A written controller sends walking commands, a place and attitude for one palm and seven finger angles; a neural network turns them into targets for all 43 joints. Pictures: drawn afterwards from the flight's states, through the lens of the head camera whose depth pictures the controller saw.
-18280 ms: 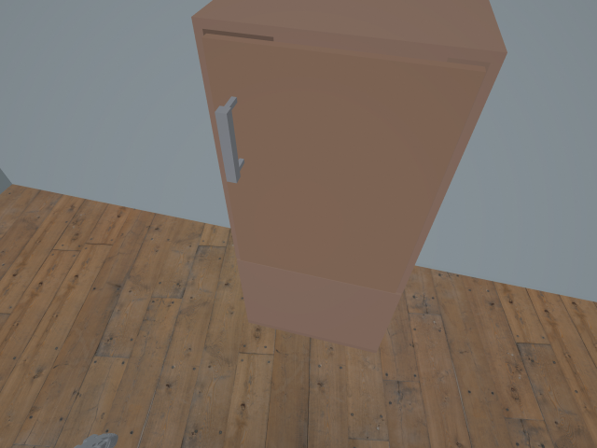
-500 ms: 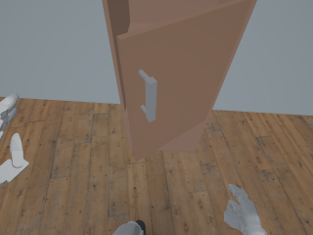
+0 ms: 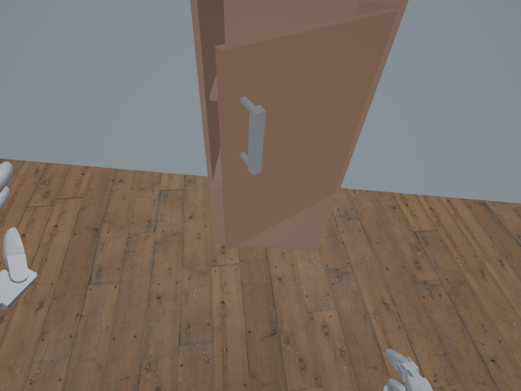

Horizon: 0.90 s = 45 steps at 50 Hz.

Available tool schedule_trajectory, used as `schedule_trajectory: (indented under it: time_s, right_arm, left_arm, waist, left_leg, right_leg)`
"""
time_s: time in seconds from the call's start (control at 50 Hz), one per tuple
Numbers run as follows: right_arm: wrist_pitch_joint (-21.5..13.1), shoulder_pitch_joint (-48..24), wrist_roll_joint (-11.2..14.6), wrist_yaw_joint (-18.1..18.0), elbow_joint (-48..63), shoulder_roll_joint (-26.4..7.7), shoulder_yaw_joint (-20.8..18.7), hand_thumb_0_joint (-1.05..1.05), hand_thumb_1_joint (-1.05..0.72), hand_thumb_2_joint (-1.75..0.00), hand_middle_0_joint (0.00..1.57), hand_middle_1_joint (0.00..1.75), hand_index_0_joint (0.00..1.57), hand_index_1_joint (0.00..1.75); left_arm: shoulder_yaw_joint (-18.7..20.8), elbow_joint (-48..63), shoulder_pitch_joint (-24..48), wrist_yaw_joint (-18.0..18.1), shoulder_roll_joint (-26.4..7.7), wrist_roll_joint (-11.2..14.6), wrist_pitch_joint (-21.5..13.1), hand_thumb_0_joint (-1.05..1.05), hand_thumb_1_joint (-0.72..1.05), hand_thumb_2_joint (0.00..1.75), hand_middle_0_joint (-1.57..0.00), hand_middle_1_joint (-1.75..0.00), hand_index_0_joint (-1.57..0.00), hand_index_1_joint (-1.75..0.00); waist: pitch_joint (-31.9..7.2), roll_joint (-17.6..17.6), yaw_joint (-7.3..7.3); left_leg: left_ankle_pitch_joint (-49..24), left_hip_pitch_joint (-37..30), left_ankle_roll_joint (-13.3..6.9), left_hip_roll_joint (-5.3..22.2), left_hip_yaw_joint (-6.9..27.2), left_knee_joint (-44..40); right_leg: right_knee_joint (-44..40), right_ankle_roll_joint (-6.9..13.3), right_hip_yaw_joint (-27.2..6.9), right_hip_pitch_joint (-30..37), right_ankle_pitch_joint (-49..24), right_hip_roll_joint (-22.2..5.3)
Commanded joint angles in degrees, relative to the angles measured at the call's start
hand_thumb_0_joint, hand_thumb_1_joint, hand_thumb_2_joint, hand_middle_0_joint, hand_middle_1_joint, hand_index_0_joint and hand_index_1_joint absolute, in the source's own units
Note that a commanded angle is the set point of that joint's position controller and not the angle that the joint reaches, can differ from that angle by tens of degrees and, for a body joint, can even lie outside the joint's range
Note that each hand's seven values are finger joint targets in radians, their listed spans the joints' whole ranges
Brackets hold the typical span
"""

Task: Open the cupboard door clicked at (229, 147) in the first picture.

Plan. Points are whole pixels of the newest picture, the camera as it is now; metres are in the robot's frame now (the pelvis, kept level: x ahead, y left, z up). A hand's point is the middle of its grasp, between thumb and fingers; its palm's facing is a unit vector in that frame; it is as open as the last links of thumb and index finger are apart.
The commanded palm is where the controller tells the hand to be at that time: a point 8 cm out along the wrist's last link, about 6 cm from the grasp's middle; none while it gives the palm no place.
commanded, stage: stop stepping back and stand still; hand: left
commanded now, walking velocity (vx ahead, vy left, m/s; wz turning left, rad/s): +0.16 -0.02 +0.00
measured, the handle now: (250, 137) +0.55 +0.07 +0.08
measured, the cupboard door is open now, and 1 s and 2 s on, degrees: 38 38 38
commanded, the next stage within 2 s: let the arm hang, fingers relaxed in 0.56 s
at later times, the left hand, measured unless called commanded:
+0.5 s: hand out of the picture +0.11 +0.28 +0.17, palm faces +0.52 -0.75 -0.40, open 7.4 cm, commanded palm +0.06 +0.31 +0.18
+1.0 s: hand out of the picture -0.02 +0.21 -0.17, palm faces +0.16 -0.97 -0.17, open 6.8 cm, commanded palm none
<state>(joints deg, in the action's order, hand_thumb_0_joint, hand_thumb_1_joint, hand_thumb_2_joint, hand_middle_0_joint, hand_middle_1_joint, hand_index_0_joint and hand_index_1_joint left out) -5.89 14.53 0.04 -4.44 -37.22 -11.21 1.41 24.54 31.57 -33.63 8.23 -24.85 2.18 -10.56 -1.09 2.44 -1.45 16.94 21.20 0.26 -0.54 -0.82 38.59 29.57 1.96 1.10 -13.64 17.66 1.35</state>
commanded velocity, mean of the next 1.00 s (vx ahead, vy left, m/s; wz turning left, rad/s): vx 0.08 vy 0.00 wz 0.00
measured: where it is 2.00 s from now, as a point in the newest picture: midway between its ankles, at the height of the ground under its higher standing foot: outside the picture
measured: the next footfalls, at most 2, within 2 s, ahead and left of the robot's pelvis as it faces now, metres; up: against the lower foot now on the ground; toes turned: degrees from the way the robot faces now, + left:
left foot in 0.02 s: -0.01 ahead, +0.14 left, +0.00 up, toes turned +6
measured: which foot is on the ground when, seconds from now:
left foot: up 0.00-0.00, down 0.02-1.00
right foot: down 0.00-1.00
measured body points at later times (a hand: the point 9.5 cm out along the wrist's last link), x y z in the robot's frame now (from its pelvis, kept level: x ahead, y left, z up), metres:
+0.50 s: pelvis -0.06 +0.00 +0.00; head -0.08 +0.01 +0.45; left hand +0.08 +0.31 +0.19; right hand +0.10 -0.23 -0.08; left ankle -0.05 +0.12 -0.71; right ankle -0.03 -0.10 -0.74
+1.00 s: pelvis -0.06 +0.02 +0.00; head -0.03 +0.04 +0.45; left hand -0.03 +0.26 -0.15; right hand +0.00 -0.20 -0.15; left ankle -0.05 +0.14 -0.74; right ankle -0.03 -0.09 -0.74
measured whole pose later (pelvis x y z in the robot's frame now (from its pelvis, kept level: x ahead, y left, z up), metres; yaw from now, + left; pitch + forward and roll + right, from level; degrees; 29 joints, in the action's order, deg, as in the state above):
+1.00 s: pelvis -0.06 +0.02 +0.00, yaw +7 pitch -1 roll +0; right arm 0.7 14.1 -1.4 -0.4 -57.5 -9.9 0.7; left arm 2.1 -53.5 -13.7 1.5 -9.5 -0.3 1.8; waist 3.6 1.6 0.5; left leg 13.4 15.1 -0.8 -0.7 0.1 29.1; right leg 28.7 -0.2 3.3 -14.2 13.8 -1.6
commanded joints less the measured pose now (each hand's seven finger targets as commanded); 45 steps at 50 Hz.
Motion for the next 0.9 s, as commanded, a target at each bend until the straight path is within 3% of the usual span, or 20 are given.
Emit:
schedule_trajectory:
  time_s: [0.0, 0.02, 0.04, 0.18, 0.26, 0.3, 0.32, 0.34, 0.36, 0.42, 0.48, 0.54, 0.6, 0.62, 0.64, 0.68, 0.74, 0.78, 0.84, 0.88]
  right_arm:
    - [-5.54, -6.69, 0.48, -1.95, 9.46, -8.99, -3.75, 0.00, -0.90, -0.90, 0.20, 0.30, 0.20, 0.30]
    - [-5.63, -6.63, 0.98, -1.60, 10.03, -9.31, -3.78, 0.00, -0.90, -0.90, 0.20, 0.30, 0.20, 0.30]
    - [-5.33, -6.90, 0.30, -1.34, 9.79, -8.16, -2.88, 0.00, -0.90, -0.90, 0.20, 0.30, 0.20, 0.30]
    - [-5.66, -8.21, -0.35, -0.68, 9.92, -7.98, -2.72, 0.00, -0.90, -0.90, 0.20, 0.30, 0.20, 0.30]
    - [-4.98, -7.71, -0.61, -1.00, 9.51, -7.66, -3.44, 0.00, -0.90, -0.90, 0.20, 0.30, 0.20, 0.30]
    - [-4.48, -7.62, -1.03, -1.07, 9.12, -7.51, -4.14, 0.00, -0.90, -0.90, 0.20, 0.30, 0.20, 0.30]
    - [-4.18, -7.43, -1.32, -0.97, 8.71, -7.09, -4.35, 0.00, -0.90, -0.90, 0.20, 0.30, 0.20, 0.30]
    - [-4.09, -6.60, -1.11, -0.68, 7.79, -7.29, -4.71, 0.00, -0.90, -0.90, 0.20, 0.30, 0.20, 0.30]
    - [-4.27, -6.23, -1.12, -0.46, 7.29, -7.84, -4.82, 0.00, -0.90, -0.90, 0.20, 0.30, 0.20, 0.30]
    - [-4.62, -6.63, -0.93, -0.63, 7.53, -6.78, -3.81, 0.00, -0.90, -0.90, 0.20, 0.30, 0.20, 0.30]
    - [-5.28, -6.50, -1.00, -1.59, 7.67, -7.09, -3.57, 0.00, -0.90, -0.90, 0.20, 0.30, 0.20, 0.30]
    - [-5.88, -7.54, -0.45, -1.30, 9.82, -9.01, -4.09, 0.00, -0.90, -0.90, 0.20, 0.30, 0.20, 0.30]
    - [-6.00, -7.92, 0.02, -0.80, 9.29, -7.52, -3.41, 0.00, -0.90, -0.90, 0.20, 0.30, 0.20, 0.30]
    - [-6.23, -7.73, -0.03, -0.70, 9.28, -7.30, -3.28, 0.00, -0.90, -0.90, 0.20, 0.30, 0.20, 0.30]
    - [-5.56, -9.02, -1.17, 4.26, -4.94, -15.97, -6.82, 0.00, -0.90, -0.90, 0.20, 0.30, 0.20, 0.30]
    - [-0.31, -3.30, -0.93, 4.16, -4.18, -7.62, -4.81, 0.00, -0.90, -0.90, 0.20, 0.30, 0.20, 0.30]
    - [2.63, -0.10, -1.56, 4.21, -5.68, -7.91, -4.19, 0.00, -0.90, -0.90, 0.20, 0.30, 0.20, 0.30]
    - [4.19, -1.10, -1.93, 4.41, -7.55, -8.45, -4.22, 0.00, -0.90, -0.90, 0.20, 0.30, 0.20, 0.30]
    - [4.69, -3.67, -2.10, 4.29, -11.19, -7.90, -2.75, 0.00, -0.90, -0.90, 0.20, 0.30, 0.20, 0.30]
    - [4.83, -3.83, -1.74, 3.91, -13.87, -7.51, -2.23, 0.00, -0.90, -0.90, 0.20, 0.30, 0.20, 0.30]
  left_arm:
    - [5.03, 6.89, 6.46, 2.49, -8.64, -0.38, -3.35, 0.00, 0.90, 0.90, -0.20, -0.30, -0.20, -0.30]
    - [4.70, 4.89, 3.93, 2.16, -7.84, -0.21, -3.15, 0.00, 0.90, 0.90, -0.20, -0.30, -0.20, -0.30]
    - [5.07, 6.08, 3.52, 1.77, -8.51, -0.43, -3.21, 0.00, 0.90, 0.90, -0.20, -0.30, -0.20, -0.30]
    - [6.05, 7.48, 3.21, 1.36, -8.35, -1.15, -4.21, 0.00, 0.90, 0.90, -0.20, -0.30, -0.20, -0.30]
    - [5.37, 5.08, 4.52, 1.72, -8.11, -1.40, -3.69, 0.00, 0.90, 0.90, -0.20, -0.30, -0.20, -0.30]
    - [5.92, 4.01, 5.52, 1.57, -9.59, -1.37, -3.66, 0.00, 0.90, 0.90, -0.20, -0.30, -0.20, -0.30]
    - [5.06, 4.03, 6.54, 1.25, -9.16, -1.16, -3.78, 0.00, 0.90, 0.90, -0.20, -0.30, -0.20, -0.30]
    - [5.27, 5.14, 8.11, 1.27, -9.44, -1.01, -3.93, 0.00, 0.90, 0.90, -0.20, -0.30, -0.20, -0.30]
    - [4.38, 4.92, 10.24, 1.21, -8.63, -1.08, -4.49, 0.00, 0.90, 0.90, -0.20, -0.30, -0.20, -0.30]
    - [3.33, 3.93, 14.22, 1.58, -7.96, -1.76, -4.99, 0.00, 0.90, 0.90, -0.20, -0.30, -0.20, -0.30]
    - [3.44, 4.69, 12.54, 2.14, -7.52, -1.62, -5.11, 0.00, 0.90, 0.90, -0.20, -0.30, -0.20, -0.30]
    - [5.46, 9.14, 9.49, 2.39, -8.14, -1.07, -6.17, 0.00, 0.90, 0.90, -0.20, -0.30, -0.20, -0.30]
    - [6.78, 7.05, 7.70, 1.71, -8.64, -1.80, -5.61, 0.00, 0.90, 0.90, -0.20, -0.30, -0.20, -0.30]
    - [6.18, 7.13, 7.65, 1.74, -8.00, -1.94, -5.73, 0.00, 0.90, 0.90, -0.20, -0.30, -0.20, -0.30]
    - [-17.48, -38.34, 10.07, -6.86, 5.20, -5.75, 5.86, 0.00, 0.90, 0.90, -0.20, -0.30, -0.20, -0.30]
    - [-18.60, -42.72, 9.25, -8.12, 8.67, -4.65, 10.76, 0.00, 0.90, 0.90, -0.20, -0.30, -0.20, -0.30]
    - [-18.92, -51.66, 16.08, -8.12, 4.76, -4.54, 10.15, 0.00, 0.90, 0.90, -0.20, -0.30, -0.20, -0.30]
    - [-19.69, -59.10, 19.13, -7.70, 4.00, -4.18, 10.38, 0.00, 0.90, 0.90, -0.20, -0.30, -0.20, -0.30]
    - [-21.38, -69.80, 20.25, -7.17, 5.31, -3.40, 10.95, 0.00, 0.90, 0.90, -0.20, -0.30, -0.20, -0.30]
    - [-21.85, -76.84, 19.12, -7.02, 5.65, -3.19, 10.72, 0.00, 0.90, 0.90, -0.20, -0.30, -0.20, -0.30]
  waist:
    - [-5.90, -6.45, 0.77]
    - [-6.39, -3.32, 0.39]
    - [-6.33, -6.99, 1.43]
    - [0.30, -12.26, 1.19]
    - [0.79, -10.63, 1.59]
    - [0.84, -1.17, 1.59]
    - [1.08, 5.91, 1.63]
    - [0.25, 9.30, 1.39]
    - [0.48, 6.32, 1.87]
    - [2.15, 3.83, 2.32]
    - [1.75, -0.39, 2.23]
    - [-1.02, -11.50, 0.68]
    - [2.61, -14.49, 0.87]
    - [3.39, -12.18, 0.98]
    - [5.30, -8.82, 2.74]
    - [-1.34, -1.19, 1.62]
    - [-2.81, 15.92, 3.09]
    - [-1.27, 12.48, 3.13]
    - [0.29, -6.08, 1.30]
    - [-0.13, -7.97, 0.75]
  left_leg:
    - [-18.25, -12.44, -3.41, 7.88, 7.57, -15.88]
    - [-22.59, -11.99, -3.39, 8.25, 7.79, -14.18]
    - [-24.61, -9.82, -3.31, 7.16, 8.40, -15.40]
    - [21.41, 7.25, -4.56, 9.40, 11.90, -29.96]
    - [23.68, 8.00, -4.05, 7.16, 9.09, -25.55]
    - [16.69, 5.39, -2.56, 2.11, 3.47, -11.33]
    - [9.54, 4.25, -1.61, -0.37, 1.17, 2.50]
    - [5.66, 5.66, -1.15, -0.86, 0.13, 14.56]
    - [6.49, 8.89, -1.10, 0.28, 1.69, 20.84]
    - [7.12, -0.89, -2.05, 3.05, 0.90, 7.48]
    - [4.12, -11.46, -2.80, 0.77, -2.53, -10.64]
    - [1.70, -8.15, -6.36, 10.96, 12.61, -19.93]
    - [13.94, 4.63, -6.18, 11.62, 12.28, -25.85]
    - [9.53, 4.62, -5.86, 11.02, 10.66, -23.81]
    - [-7.77, 6.28, -4.26, 6.80, 7.57, -11.21]
    - [-7.08, 1.85, -2.52, 5.40, 4.66, -8.22]
    - [-7.91, -3.51, -1.67, 1.39, 1.83, -2.50]
    - [-11.26, -6.46, -1.85, 1.76, 2.56, -5.26]
    - [-16.95, -4.09, -2.90, 5.71, 7.56, -14.68]
    - [-12.95, -3.66, -2.71, 5.76, 7.32, -16.70]
  right_leg:
    - [-2.92, -2.46, -5.76, 1.98, -14.66, -5.03]
    - [-3.53, -2.84, -5.83, 3.53, -16.59, -3.81]
    - [-2.03, -2.70, -3.45, 4.75, -17.47, -3.15]
    - [0.71, -2.93, 0.62, 10.57, 1.69, 0.16]
    - [-1.78, -1.12, 1.32, 9.40, 6.06, 0.74]
    - [-10.67, 2.17, -8.84, 3.08, 15.82, -4.59]
    - [-17.23, 5.96, -21.31, -2.44, 24.77, -11.69]
    - [-20.77, 9.70, -30.19, -3.35, 27.02, -18.27]
    - [-20.01, 10.69, -30.49, -2.11, 21.93, -19.95]
    - [-17.98, 7.10, -19.29, -10.07, 21.73, -17.31]
    - [-12.02, 3.68, -11.69, -10.54, 17.54, -11.34]
    - [3.44, -1.77, -2.62, -3.72, 0.15, -1.81]
    - [6.16, -2.97, 0.18, 4.00, 0.44, -1.26]
    - [3.96, -2.90, -0.17, 4.75, -2.12, -1.53]
    - [6.13, -1.87, -1.02, -3.59, -9.28, -5.34]
    - [1.65, -0.65, -4.30, -3.91, -7.05, -7.57]
    - [-4.92, 2.71, -7.32, -3.46, -11.48, -12.29]
    - [-4.31, 2.51, -6.23, -4.15, -12.90, -11.42]
    - [-0.92, -0.99, -3.24, 0.97, -9.74, -6.39]
    - [-3.16, -1.04, -3.38, 4.33, -7.75, -6.10]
